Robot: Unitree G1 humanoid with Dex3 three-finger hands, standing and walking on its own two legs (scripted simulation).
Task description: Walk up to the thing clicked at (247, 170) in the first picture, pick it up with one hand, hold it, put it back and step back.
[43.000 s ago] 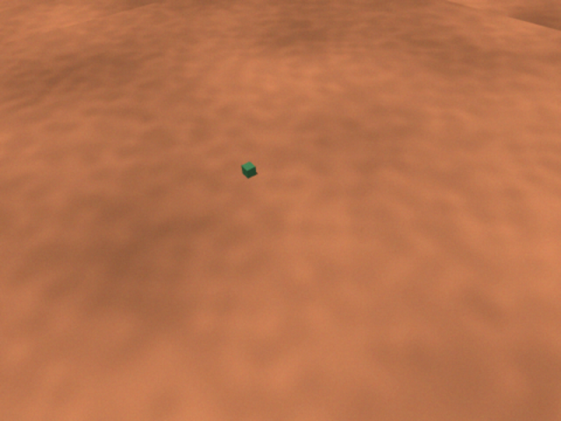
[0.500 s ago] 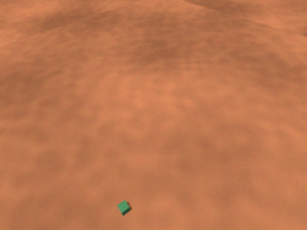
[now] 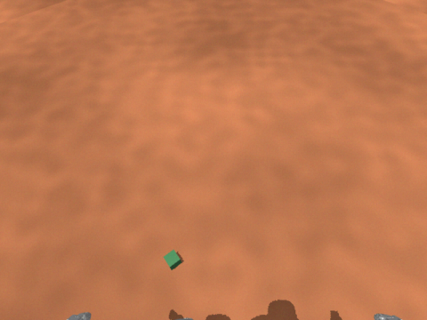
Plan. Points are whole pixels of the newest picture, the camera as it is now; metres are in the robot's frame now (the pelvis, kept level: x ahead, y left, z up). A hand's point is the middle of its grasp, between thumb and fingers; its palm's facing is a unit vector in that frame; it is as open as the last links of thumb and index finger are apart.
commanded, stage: step back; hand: left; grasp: from above
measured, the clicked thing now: (172, 259) +0.43 +0.23 -0.74
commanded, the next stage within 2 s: none
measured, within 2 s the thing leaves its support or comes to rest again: neither
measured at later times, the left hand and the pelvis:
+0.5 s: hand out of the picture +0.02 +0.26 -0.16, palm faces -0.09 -0.92 -0.39, open 7.4 cm; pelvis -0.09 +0.00 -0.02, yaw -4 degrees
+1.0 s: hand out of the picture -0.10 +0.29 -0.16, palm faces -0.01 -0.93 -0.36, open 7.4 cm; pelvis -0.23 +0.03 +0.00, yaw -2 degrees
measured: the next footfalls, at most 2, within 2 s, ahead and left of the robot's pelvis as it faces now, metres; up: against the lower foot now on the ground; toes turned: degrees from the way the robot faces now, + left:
right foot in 0.46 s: -0.07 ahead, -0.12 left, +0.00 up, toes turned -2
left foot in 0.80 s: -0.14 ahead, +0.12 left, +0.00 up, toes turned -3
